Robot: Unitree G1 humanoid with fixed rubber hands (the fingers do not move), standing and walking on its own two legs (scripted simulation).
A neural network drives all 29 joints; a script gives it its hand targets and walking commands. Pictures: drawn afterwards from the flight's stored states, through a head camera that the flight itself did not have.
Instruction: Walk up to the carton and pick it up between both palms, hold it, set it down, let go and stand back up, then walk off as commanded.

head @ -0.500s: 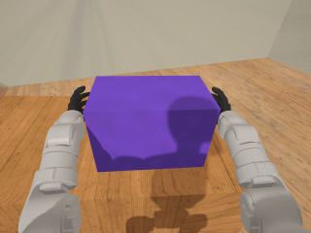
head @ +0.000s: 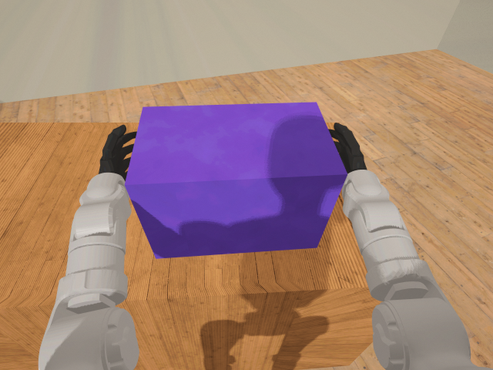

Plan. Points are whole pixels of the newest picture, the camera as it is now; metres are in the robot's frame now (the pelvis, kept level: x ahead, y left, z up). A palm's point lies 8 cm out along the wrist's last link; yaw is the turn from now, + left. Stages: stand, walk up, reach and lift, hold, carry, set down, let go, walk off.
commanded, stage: set down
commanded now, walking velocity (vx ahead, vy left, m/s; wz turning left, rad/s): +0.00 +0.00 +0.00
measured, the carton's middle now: (235, 181) +0.42 +0.03 +0.12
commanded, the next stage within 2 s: none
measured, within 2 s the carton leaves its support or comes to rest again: neither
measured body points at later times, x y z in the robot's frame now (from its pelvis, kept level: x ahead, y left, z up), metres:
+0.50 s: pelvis +0.02 -0.01 +0.00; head +0.03 +0.00 +0.45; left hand +0.42 +0.21 +0.12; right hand +0.45 -0.17 +0.14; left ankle +0.08 +0.11 -0.74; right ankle +0.02 -0.10 -0.74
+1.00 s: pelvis +0.03 -0.01 +0.00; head +0.04 +0.00 +0.45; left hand +0.42 +0.21 +0.09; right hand +0.45 -0.17 +0.12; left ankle +0.08 +0.11 -0.74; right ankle +0.02 -0.10 -0.74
